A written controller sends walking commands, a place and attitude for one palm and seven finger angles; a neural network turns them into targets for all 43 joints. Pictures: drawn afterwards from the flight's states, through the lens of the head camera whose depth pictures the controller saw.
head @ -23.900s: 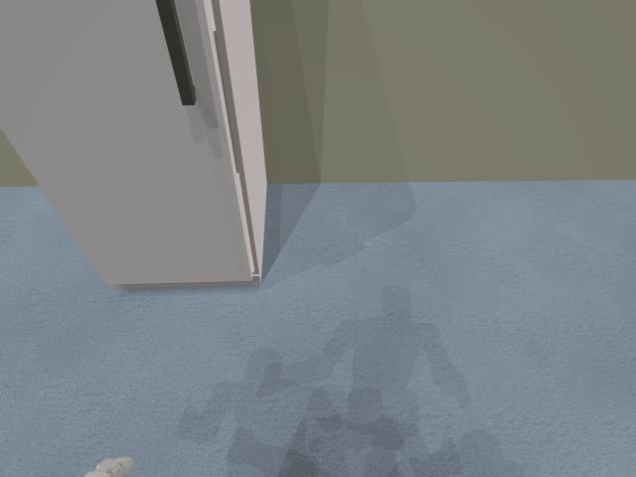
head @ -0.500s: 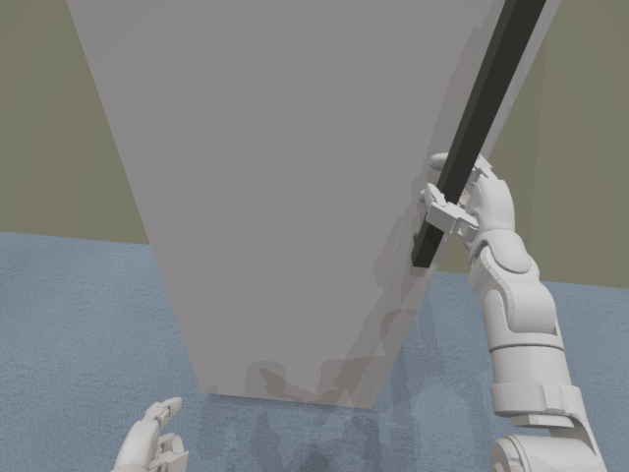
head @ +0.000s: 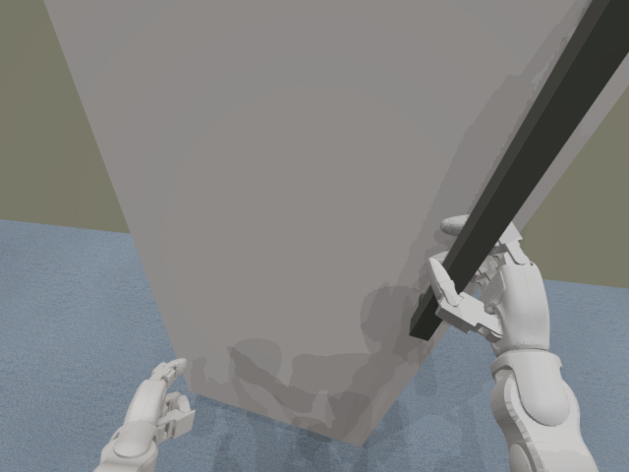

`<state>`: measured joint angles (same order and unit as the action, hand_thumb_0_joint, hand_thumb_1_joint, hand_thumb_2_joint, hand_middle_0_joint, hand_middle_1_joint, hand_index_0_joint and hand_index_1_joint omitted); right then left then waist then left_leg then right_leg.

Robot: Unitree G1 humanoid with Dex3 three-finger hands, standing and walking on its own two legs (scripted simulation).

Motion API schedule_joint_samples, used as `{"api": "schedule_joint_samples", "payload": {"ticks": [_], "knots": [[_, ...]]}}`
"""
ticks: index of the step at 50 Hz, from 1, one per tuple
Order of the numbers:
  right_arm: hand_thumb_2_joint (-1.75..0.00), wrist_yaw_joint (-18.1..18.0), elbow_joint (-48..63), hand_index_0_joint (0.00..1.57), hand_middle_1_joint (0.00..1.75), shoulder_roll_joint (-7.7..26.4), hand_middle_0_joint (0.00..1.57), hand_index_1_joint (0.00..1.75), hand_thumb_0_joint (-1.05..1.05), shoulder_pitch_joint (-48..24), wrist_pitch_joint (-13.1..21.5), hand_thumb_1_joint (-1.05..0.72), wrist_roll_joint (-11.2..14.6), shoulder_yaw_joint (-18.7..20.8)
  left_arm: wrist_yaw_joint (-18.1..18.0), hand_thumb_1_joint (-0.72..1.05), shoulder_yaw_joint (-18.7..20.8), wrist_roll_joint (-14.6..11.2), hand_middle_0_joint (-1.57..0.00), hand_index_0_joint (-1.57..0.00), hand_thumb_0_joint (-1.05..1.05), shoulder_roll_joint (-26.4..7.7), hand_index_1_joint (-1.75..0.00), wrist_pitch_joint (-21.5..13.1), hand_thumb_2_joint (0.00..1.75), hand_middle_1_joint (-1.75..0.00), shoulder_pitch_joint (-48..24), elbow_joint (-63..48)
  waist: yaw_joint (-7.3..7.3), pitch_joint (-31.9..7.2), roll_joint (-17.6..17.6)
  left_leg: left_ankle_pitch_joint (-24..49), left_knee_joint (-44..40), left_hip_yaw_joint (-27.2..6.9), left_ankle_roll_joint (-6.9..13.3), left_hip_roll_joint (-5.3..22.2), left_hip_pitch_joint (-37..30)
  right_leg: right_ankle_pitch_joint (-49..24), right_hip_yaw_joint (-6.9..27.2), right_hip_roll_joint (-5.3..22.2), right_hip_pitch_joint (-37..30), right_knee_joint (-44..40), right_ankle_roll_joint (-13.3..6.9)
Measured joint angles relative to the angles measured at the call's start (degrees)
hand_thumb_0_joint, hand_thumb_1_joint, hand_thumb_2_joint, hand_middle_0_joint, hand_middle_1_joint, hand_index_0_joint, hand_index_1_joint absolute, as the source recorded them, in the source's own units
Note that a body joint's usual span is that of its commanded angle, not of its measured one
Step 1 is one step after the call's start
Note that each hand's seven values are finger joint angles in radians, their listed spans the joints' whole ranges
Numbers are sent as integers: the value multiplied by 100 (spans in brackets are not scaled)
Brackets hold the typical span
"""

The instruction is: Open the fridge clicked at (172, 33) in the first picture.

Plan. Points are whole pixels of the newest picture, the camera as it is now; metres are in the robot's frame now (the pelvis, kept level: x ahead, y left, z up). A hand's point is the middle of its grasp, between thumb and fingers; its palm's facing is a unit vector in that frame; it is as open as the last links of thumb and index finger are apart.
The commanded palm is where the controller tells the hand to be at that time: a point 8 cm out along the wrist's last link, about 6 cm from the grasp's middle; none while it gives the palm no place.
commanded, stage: walk backward, drawing the door open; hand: right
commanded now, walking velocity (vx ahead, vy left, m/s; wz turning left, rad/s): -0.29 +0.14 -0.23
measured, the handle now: (484, 209) +0.32 -0.12 +0.24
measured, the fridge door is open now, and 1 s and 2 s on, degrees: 12 41 77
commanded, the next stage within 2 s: stop walking and hold the door back in 1.96 s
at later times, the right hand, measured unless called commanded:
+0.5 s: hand (418, 370) +0.19 -0.06 +0.16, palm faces +0.21 +0.95 -0.22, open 7.3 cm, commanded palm +0.15 -0.11 +0.17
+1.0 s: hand out of the picture +0.08 +0.03 +0.15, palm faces +0.40 +0.89 -0.24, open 7.9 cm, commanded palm +0.03 -0.01 +0.16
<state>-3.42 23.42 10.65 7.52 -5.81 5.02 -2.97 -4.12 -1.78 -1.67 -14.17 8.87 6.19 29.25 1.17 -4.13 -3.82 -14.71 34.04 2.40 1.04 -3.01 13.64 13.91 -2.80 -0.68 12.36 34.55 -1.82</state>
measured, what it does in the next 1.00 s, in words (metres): steps to the left, turning right: left foot, then right foot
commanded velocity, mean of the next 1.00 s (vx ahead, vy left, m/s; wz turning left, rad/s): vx -0.23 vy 0.29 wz -0.58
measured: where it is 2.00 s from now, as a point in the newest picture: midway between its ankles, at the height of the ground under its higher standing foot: outside the picture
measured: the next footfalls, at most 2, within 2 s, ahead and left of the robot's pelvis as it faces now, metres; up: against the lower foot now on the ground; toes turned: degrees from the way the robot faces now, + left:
left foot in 0.16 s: +0.05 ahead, +0.07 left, +0.00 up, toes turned +1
right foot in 0.60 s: -0.04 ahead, -0.09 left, +0.00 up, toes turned -10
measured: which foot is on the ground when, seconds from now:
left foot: down 0.00-0.02, up 0.04-0.14, down 0.16-0.56, up 0.58-0.76, down 0.78-0.98, up 1.00-1.00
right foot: down 0.00-0.18, up 0.20-0.58, down 0.60-0.78, up 0.80-0.98, down 1.00-1.00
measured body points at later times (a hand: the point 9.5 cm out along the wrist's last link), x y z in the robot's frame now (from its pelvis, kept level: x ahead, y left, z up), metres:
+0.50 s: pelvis -0.05 +0.07 -0.01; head -0.04 +0.11 +0.44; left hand +0.14 +0.29 -0.11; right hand +0.17 -0.11 +0.18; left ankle +0.01 +0.07 -0.75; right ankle -0.07 -0.08 -0.69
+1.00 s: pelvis -0.12 +0.23 -0.04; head -0.09 +0.22 +0.41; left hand +0.15 +0.36 -0.12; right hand +0.05 -0.01 +0.17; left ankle -0.04 +0.30 -0.74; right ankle -0.15 +0.10 -0.76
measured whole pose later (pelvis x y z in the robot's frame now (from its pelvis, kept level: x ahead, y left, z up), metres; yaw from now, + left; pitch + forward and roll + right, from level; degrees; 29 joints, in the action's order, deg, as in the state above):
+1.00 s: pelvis -0.12 +0.23 -0.04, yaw -26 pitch +0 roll +0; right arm -4.1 33.8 12.0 8.3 -1.1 -2.3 -3.1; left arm -4.2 0.6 1.0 -12.1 -5.5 7.7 32.3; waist -2.9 4.7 -2.3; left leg -20.7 46.3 8.0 0.7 3.0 25.4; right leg 13.8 -2.9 3.1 21.5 40.2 -0.8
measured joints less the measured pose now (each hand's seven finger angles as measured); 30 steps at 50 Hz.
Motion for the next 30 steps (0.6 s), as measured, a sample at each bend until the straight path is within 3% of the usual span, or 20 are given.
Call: {"api": "schedule_joint_samples", "payload": {"ticks": [2, 5, 7, 8, 10, 12, 13, 16, 19, 25, 27, 28, 30], "knots": [[-73, -65, 23, 25, 137, 24, 41, 132, -4, 200, 93, -59, -16, 23, 8, 91, -18, 44, -20, -20, 1, 84, -29, 7, 90, -30, 83, -22, -40, 38, 47, 143, 338, -47, -129, 35, 119, -194, -38, -26, -185, -198, 8], [-75, -193, 91, 25, 136, 26, 41, 133, -5, 466, 178, -58, -60, 149, 105, 91, -27, 171, -20, -20, 1, 189, -29, -107, 90, -30, 197, -56, -104, 146, 21, -365, 340, -155, -136, 30, 245, -330, -26, -33, -445, -470, 64], [-75, -261, 141, 24, 137, 52, 42, 134, -6, 560, 187, -58, -80, 289, 178, 91, -40, 188, -20, -20, 1, 245, -29, -181, 90, -30, 243, -63, -121, 292, 18, -4, -90, -150, -110, 78, 266, -396, -27, -45, -527, -449, 143], [-76, -279, 181, 23, 137, 82, 42, 135, -7, 583, 170, -58, -77, 370, 201, 91, -59, 177, -20, -20, 1, 273, -29, -204, 90, -30, 274, -79, -134, 370, 49, 584, -401, -137, -83, 125, 230, -406, -27, -65, -515, -315, 182], [-76, -273, 211, 21, 137, 132, 43, 136, -8, 580, 198, -57, -59, 493, 186, 91, -92, 144, -20, -20, 1, 291, -29, -257, 90, -30, 367, -101, -201, 413, 69, 600, -583, -1, 233, 139, 109, -155, 39, -52, -218, 281, 239], [-76, -253, 138, 21, 138, 127, 44, 137, -9, 526, 421, -57, -84, 536, 106, 91, -93, 158, -20, -20, 1, 267, -29, -395, 90, -30, 406, -48, -202, 392, 104, 196, -608, 109, 552, 151, 180, 777, 259, -149, 328, 1018, 179], [-76, -255, 123, 21, 138, 95, 44, 136, -9, 486, 506, -57, -115, 542, 78, 91, -82, 163, -20, -20, 1, 243, -29, -465, 90, -30, 389, -10, -177, 433, 122, 130, -594, 145, 617, 156, 237, 1112, 334, -194, 590, 1368, 149], [-75, -311, 167, 19, 139, -7, 44, 135, -9, 470, 686, -58, -250, 553, 53, 91, -42, 193, -20, -20, 1, 189, -29, -576, 90, -30, 296, 99, -141, 597, 203, 257, -571, 207, 653, 185, 348, 1389, 344, -229, 1150, 2010, 154], [-75, -384, 240, 19, 139, -55, 44, 134, -9, 545, 755, -58, -329, 503, 40, 91, 22, 209, -20, -20, 2, 162, -29, -593, 90, -30, 278, 157, -199, 663, 250, 303, -559, 309, 713, 202, 367, 1255, 280, -176, 1393, 2239, 208], [-71, -431, 451, 18, 139, -46, 43, 131, -9, 687, 691, -59, -445, 192, 12, 91, 119, 207, -20, -19, 2, 175, -29, -719, 90, -30, 428, 292, -320, 630, 325, 376, -563, 646, 811, 184, 333, 1312, 72, -1, 1102, 1960, 198], [-70, -421, 588, 17, 138, -18, 42, 127, -9, 707, 619, -59, -560, 65, 13, 91, 123, 199, -20, -19, 2, 209, -29, -802, 90, -30, 481, 333, -352, 637, 377, 423, -585, 789, 780, 168, 342, 1259, -92, 81, 773, 1369, 159], [-69, -414, 677, 16, 137, 4, 41, 125, -10, 720, 597, -60, -610, 19, 12, 91, 107, 202, -20, -19, 2, 214, -29, -863, 90, -30, 508, 318, -363, 636, 387, 392, -472, 849, 643, 157, 433, 1087, -158, 125, 538, 824, 107], [-68, -429, 868, 13, 136, 62, 39, 119, -11, 678, 622, -61, -664, -42, 11, 91, 111, 279, -20, -19, 1, 156, -29, -1021, 90, -30, 565, 139, -434, 592, 150, -191, 687, 776, -48, -6, 1096, 411, 253, 339, 364, -184, -90]]}}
